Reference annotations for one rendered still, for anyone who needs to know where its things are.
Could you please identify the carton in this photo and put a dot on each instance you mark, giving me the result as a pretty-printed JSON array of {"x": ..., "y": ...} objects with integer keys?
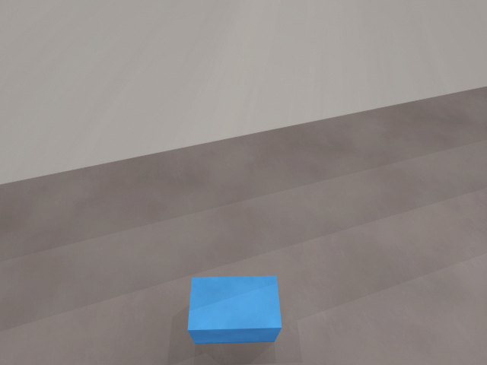
[{"x": 234, "y": 310}]

